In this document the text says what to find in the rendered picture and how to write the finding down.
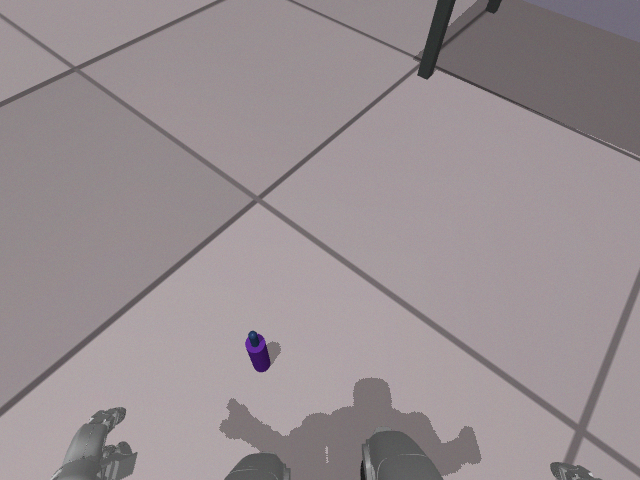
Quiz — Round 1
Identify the left robot hand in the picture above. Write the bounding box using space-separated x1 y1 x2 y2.
62 407 138 480

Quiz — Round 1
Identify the right robot hand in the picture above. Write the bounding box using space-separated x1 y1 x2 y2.
550 462 602 480

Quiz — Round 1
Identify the left robot arm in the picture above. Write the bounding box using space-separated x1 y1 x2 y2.
50 459 102 480

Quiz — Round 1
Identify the bottle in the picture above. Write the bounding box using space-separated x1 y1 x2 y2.
245 331 270 372

